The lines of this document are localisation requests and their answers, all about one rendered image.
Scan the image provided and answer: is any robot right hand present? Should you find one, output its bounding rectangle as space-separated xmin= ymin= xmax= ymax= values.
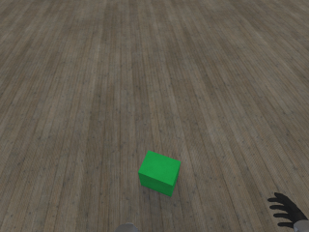
xmin=267 ymin=192 xmax=309 ymax=229

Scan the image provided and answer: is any carton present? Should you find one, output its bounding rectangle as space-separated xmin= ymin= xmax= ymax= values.
xmin=138 ymin=151 xmax=181 ymax=197

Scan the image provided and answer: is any right robot forearm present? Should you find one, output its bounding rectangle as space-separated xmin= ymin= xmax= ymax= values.
xmin=294 ymin=219 xmax=309 ymax=232

